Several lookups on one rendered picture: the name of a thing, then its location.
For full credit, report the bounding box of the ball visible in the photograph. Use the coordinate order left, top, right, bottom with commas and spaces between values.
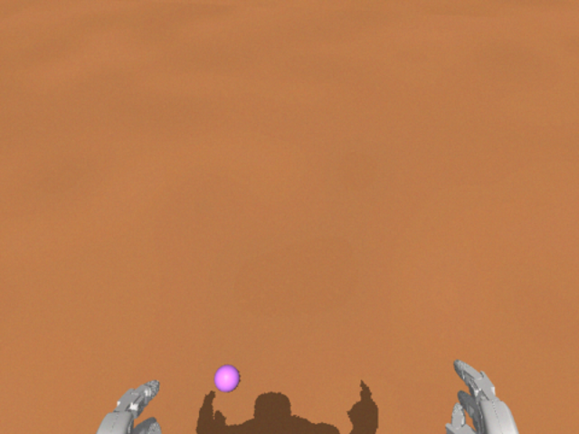
214, 364, 240, 392

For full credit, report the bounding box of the left robot hand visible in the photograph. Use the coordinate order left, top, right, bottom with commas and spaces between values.
96, 380, 162, 434

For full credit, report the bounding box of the right robot hand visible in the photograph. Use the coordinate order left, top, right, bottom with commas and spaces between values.
445, 360, 519, 434

